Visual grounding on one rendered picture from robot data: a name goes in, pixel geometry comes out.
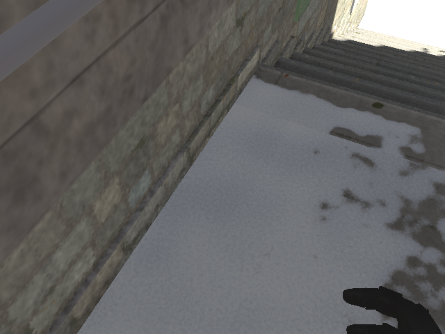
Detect right robot hand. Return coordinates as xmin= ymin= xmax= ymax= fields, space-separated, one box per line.
xmin=343 ymin=286 xmax=442 ymax=334

